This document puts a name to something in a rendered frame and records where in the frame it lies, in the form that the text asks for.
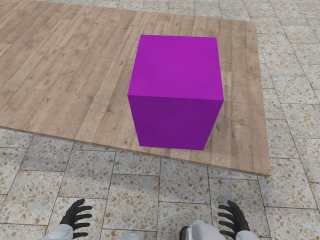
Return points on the robot right hand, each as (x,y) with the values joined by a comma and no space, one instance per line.
(237,217)

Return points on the robot left hand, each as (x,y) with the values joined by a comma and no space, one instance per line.
(71,217)

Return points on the right robot foot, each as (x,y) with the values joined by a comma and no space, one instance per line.
(183,232)

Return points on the table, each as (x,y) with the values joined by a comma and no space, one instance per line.
(65,72)

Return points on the robot right thigh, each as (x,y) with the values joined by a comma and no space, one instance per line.
(203,231)

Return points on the robot right forearm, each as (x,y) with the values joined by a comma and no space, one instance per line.
(246,235)

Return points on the carton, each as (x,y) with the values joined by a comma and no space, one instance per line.
(175,92)

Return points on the robot left forearm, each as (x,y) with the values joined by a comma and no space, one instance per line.
(60,232)

